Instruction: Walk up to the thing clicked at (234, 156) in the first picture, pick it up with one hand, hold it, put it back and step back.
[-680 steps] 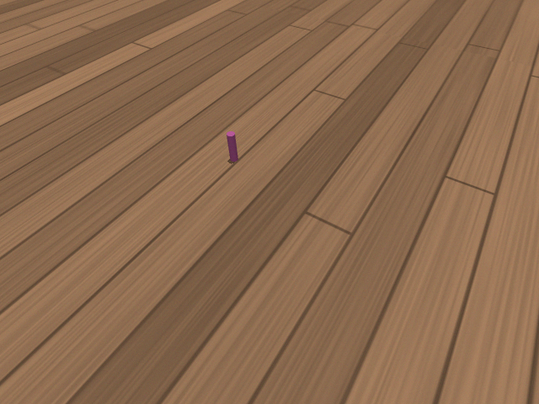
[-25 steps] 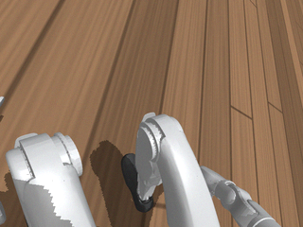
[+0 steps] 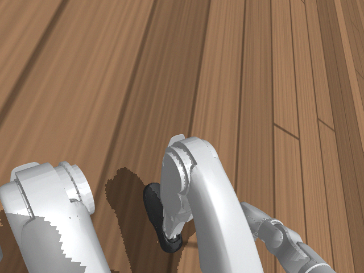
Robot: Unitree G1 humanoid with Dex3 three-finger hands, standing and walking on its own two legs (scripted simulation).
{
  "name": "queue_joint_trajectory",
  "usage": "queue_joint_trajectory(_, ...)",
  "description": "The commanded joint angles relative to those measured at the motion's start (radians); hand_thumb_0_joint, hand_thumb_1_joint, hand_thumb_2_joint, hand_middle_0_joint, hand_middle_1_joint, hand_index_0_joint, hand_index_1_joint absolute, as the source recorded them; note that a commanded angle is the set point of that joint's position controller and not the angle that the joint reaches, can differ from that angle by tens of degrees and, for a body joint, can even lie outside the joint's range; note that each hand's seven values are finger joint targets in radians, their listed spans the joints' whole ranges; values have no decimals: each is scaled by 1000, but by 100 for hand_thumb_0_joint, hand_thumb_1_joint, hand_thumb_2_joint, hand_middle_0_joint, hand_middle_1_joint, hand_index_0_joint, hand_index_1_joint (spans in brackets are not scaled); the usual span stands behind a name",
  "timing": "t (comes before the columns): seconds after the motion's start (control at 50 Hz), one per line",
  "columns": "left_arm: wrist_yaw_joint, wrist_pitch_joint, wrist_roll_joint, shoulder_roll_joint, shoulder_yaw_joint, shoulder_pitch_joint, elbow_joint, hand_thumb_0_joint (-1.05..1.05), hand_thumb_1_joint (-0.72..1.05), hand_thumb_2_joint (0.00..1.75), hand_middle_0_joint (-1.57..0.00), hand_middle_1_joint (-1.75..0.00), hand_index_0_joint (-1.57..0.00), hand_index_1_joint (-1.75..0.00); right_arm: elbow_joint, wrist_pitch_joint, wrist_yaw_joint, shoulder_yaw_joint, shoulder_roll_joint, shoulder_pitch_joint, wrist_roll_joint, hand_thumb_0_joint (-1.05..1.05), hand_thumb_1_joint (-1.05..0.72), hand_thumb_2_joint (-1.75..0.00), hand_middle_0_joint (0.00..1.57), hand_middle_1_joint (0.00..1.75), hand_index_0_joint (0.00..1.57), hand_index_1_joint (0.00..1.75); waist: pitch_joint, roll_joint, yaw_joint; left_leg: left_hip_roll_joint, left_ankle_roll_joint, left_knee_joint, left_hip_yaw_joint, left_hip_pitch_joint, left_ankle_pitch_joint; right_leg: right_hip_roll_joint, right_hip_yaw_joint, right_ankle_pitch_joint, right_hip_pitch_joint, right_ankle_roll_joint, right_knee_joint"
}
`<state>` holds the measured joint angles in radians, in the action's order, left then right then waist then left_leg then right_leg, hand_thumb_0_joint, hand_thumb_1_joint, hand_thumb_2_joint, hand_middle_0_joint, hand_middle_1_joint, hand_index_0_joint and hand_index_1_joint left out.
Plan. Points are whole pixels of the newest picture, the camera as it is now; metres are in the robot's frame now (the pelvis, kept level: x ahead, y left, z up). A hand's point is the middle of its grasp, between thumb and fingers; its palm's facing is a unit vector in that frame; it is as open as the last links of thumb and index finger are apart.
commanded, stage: settle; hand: left
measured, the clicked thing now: out of the picture +0.42 +0.30 -0.19
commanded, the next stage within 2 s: lift in 1.88 s
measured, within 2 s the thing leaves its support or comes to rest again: leaves its support in 0.16 s
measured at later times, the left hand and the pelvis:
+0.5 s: hand out of the picture +0.41 +0.31 -0.09, palm faces +0.38 -0.93 -0.01, open 6.2 cm; pelvis +0.00 -0.01 +0.01, yaw +2 degrees
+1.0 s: hand out of the picture +0.40 +0.32 +0.00, palm faces +0.35 -0.93 -0.05, open 6.2 cm; pelvis +0.02 -0.02 +0.05, yaw +8 degrees
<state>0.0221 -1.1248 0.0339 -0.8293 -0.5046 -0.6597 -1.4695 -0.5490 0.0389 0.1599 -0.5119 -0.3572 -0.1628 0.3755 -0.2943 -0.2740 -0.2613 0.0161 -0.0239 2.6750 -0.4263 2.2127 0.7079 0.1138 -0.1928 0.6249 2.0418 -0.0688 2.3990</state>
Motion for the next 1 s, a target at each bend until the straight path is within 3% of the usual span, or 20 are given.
queue_joint_trajectory(0.0, 10, -71, 1, -180, -18, -220, 166, 0, 71, 128, -121, -128, -120, -130, 9, 18, -19, 131, -368, 24, 8, 0, -88, -90, 20, 30, 20, 30, 548, 588, -101, 66, -20, -363, 111, -428, -134, 9, -165, -181, -220, 67, -135)
queue_joint_trajectory(0.16, -6, -37, 0, -159, -8, -225, 352, 0, 64, 129, -129, -135, -127, -136, 6, 23, -12, 172, -364, 51, -3, 0, -89, -90, 20, 30, 20, 30, 629, 658, -83, 62, -26, -378, 136, -474, -162, -1, -142, -204, -231, 72, -139)
queue_joint_trajectory(0.22, -23, 4, 3, -121, 30, -216, 407, 0, 62, 129, -132, -138, -131, -139, 2, 27, -11, 190, -354, 65, -19, 0, -89, -90, 20, 30, 20, 30, 647, 681, -74, 58, -26, -395, 146, -474, -153, -5, -135, -195, -216, 77, -145)
queue_joint_trajectory(0.3, -22, 62, 21, -130, 3, -214, 487, 0, 61, 130, -133, -139, -132, -140, 3, 27, -11, 221, -344, 90, -47, 0, -88, -90, 20, 30, 20, 30, 689, 669, -41, 52, -18, -406, 167, -447, -134, -10, -116, -184, -215, 80, -155)
queue_joint_trajectory(0.32, -30, 78, 33, -77, 33, -206, 492, 0, 60, 131, -134, -140, -132, -141, 1, 26, -9, 227, -336, 98, -52, 0, -88, -90, 20, 30, 20, 30, 692, 648, -41, 49, -14, -401, 173, -435, -137, -10, -110, -193, -221, 79, -163)
queue_joint_trajectory(0.34, -33, 89, 42, -62, 46, -223, 515, 0, 59, 131, -135, -140, -134, -142, 11, 25, -8, 232, -332, 94, -62, 0, -88, -90, 20, 30, 20, 30, 681, 633, -46, 46, -10, -409, 175, -404, -102, -13, -111, -166, -208, 80, -168)
queue_joint_trajectory(0.38, -38, 120, 42, -66, 33, -197, 543, 0, 57, 132, -136, -142, -135, -143, 2, 23, -10, 253, -319, 114, -76, 0, -88, -90, 20, 30, 20, 30, 697, 619, -15, 43, -4, -419, 191, -387, -82, -15, -96, -146, -210, 81, -181)
queue_joint_trajectory(0.44, -61, 159, 38, -24, 66, -173, 602, 0, 62, 132, -137, -142, -137, -144, -12, 25, -10, 288, -309, 143, -99, 0, -87, -89, 20, 30, 20, 30, 700, 631, 5, 42, -5, -451, 192, -403, -49, -22, -91, -117, -149, 87, -182)
queue_joint_trajectory(0.46, -73, 178, 36, 24, 96, -149, 586, 0, 63, 132, -137, -142, -137, -143, -20, 29, -10, 296, -302, 160, -107, 0, -87, -89, 20, 30, 20, 30, 706, 635, 4, 41, -9, -465, 190, -424, -51, -26, -86, -115, -137, 88, -182)
queue_joint_trajectory(0.5, -86, 202, 43, -10, 72, -178, 684, 0, 63, 130, -137, -142, -137, -143, -18, 31, -15, 319, -292, 173, -126, 0, -87, -89, 20, 30, 20, 30, 745, 642, 35, 37, -3, -479, 201, -417, -41, -29, -72, -103, -131, 93, -185)
queue_joint_trajectory(0.54, -99, 237, 61, 55, 100, -175, 695, 0, 61, 130, -136, -141, -136, -142, -9, 31, -16, 336, -277, 188, -145, 0, -87, -89, 20, 30, 20, 30, 763, 621, 35, 31, -1, -492, 207, -414, -35, -33, -61, -92, -121, 95, -193)
queue_joint_trajectory(0.6, -104, 282, 84, 84, 92, -173, 691, 0, 58, 131, -135, -141, -134, -142, 5, 31, -25, 358, -262, 201, -173, 0, -87, -89, 20, 30, 20, 30, 795, 593, 47, 27, 7, -507, 220, -404, -12, -38, -44, -73, -128, 96, -220)
queue_joint_trajectory(0.64, -105, 288, 78, 35, 77, -256, 804, 0, 60, 129, -134, -139, -134, -140, -3, 36, -31, 373, -248, 224, -182, 0, -87, -89, 20, 30, 20, 30, 838, 625, 64, 24, 5, -520, 231, -420, -26, -44, -29, -76, -124, 101, -219)
queue_joint_trajectory(0.66, -112, 304, 76, 60, 82, -184, 763, 0, 61, 130, -134, -139, -133, -141, 6, 39, -35, 382, -240, 221, -189, 0, -87, -89, 20, 30, 20, 30, 851, 608, 74, 22, 10, -522, 239, -422, -24, -45, -23, -70, -131, 101, -231)
queue_joint_trajectory(0.72, -131, 330, 70, 107, 117, -154, 762, 0, 61, 131, -135, -141, -135, -142, 3, 41, -42, 404, -228, 231, -204, 0, -87, -89, 20, 30, 20, 30, 858, 605, 82, 21, 8, -548, 250, -448, -38, -54, -6, -71, -105, 108, -237)
queue_joint_trajectory(0.78, -144, 344, 93, 105, 93, -171, 815, 0, 57, 129, -134, -139, -133, -140, -7, 41, -50, 424, -212, 259, -220, 0, -87, -89, 20, 30, 20, 30, 904, 601, 101, 15, 12, -555, 269, -452, -65, -56, 7, -82, -127, 109, -252)
queue_joint_trajectory(0.84, -159, 365, 114, 169, 109, -176, 772, 0, 56, 129, -133, -138, -132, -140, -9, 37, -56, 434, -203, 273, -234, 0, -87, -89, 20, 30, 20, 30, 895, 555, 82, 10, 17, -561, 278, -435, -80, -63, 12, -94, -136, 106, -267)
queue_joint_trajectory(0.88, -161, 368, 110, 110, 68, -194, 809, 0, 55, 129, -133, -139, -132, -140, -19, 37, -63, 450, -195, 286, -242, 0, -87, -89, 20, 30, 20, 30, 942, 539, 106, 9, 23, -553, 295, -435, -89, -63, 26, -97, -160, 105, -283)
queue_joint_trajectory(0.96, -187, 386, 106, 156, 88, -166, 786, 0, 53, 131, -133, -141, -132, -142, -24, 36, -71, 464, -185, 292, -254, 0, -87, -89, 20, 30, 20, 30, 952, 508, 108, 5, 26, -571, 308, -442, -118, -71, 33, -111, -173, 104, -297)
queue_joint_trajectory(0.98, -189, 382, 109, 120, 63, -202, 848, 0, 51, 131, -135, -141, -134, -143, -30, 33, -74, 471, -177, 296, -256, 0, -87, -89, 20, 30, 20, 30, 979, 512, 121, 6, 27, -570, 316, -445, -116, -69, 39, -105, -185, 104, -303)
